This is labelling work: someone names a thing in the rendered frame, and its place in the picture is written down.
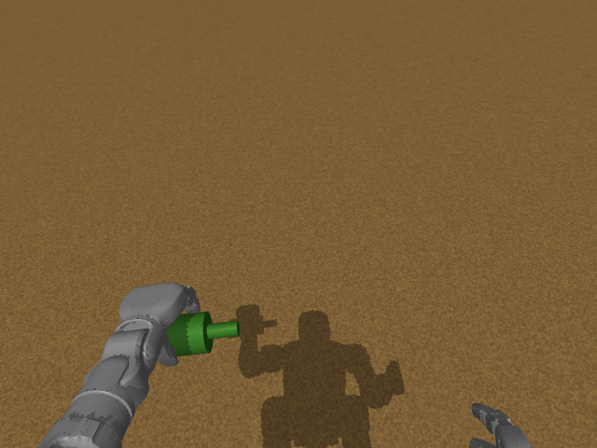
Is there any left robot arm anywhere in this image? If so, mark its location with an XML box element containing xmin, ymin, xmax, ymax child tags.
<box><xmin>37</xmin><ymin>315</ymin><xmax>165</xmax><ymax>448</ymax></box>

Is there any bottle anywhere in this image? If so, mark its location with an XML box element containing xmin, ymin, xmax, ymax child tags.
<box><xmin>166</xmin><ymin>312</ymin><xmax>240</xmax><ymax>357</ymax></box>

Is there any right robot hand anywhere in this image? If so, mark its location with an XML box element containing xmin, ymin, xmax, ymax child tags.
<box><xmin>469</xmin><ymin>403</ymin><xmax>532</xmax><ymax>448</ymax></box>

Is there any left robot hand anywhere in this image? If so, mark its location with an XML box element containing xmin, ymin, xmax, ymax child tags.
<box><xmin>119</xmin><ymin>282</ymin><xmax>201</xmax><ymax>367</ymax></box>

